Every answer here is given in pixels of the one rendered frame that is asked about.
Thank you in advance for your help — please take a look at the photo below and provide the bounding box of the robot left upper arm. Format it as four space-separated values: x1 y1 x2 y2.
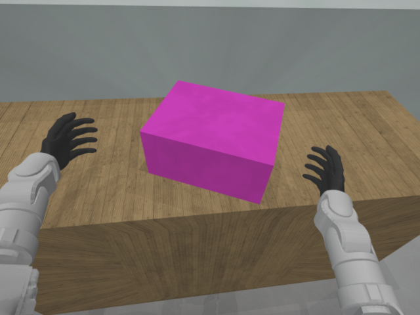
0 264 39 315

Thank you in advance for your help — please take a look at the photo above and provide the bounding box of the robot right forearm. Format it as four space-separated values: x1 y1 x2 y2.
314 190 404 315

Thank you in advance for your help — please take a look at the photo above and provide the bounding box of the robot left forearm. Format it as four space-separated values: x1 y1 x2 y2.
0 152 61 265

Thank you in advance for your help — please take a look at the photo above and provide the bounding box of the pedestal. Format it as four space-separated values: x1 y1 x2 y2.
0 91 420 315

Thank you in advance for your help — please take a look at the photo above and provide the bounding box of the robot left hand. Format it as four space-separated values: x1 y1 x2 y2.
40 112 98 170

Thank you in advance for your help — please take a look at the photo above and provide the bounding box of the robot right hand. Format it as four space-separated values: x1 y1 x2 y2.
303 145 345 197

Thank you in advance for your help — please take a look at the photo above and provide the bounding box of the carton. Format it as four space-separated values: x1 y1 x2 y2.
140 80 285 204

